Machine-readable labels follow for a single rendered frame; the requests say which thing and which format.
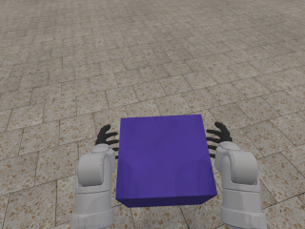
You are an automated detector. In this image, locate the right robot forearm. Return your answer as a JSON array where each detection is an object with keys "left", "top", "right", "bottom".
[{"left": 214, "top": 141, "right": 268, "bottom": 229}]

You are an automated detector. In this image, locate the left robot forearm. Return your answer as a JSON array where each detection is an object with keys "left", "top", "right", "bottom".
[{"left": 71, "top": 143, "right": 116, "bottom": 229}]

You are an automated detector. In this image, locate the robot left hand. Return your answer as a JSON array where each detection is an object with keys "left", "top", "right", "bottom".
[{"left": 94, "top": 124, "right": 119, "bottom": 159}]

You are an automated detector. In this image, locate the carton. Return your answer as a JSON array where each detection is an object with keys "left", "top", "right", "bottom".
[{"left": 115, "top": 114, "right": 217, "bottom": 208}]

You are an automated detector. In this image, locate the robot right hand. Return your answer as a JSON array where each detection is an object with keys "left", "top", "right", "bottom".
[{"left": 206, "top": 121, "right": 233, "bottom": 158}]

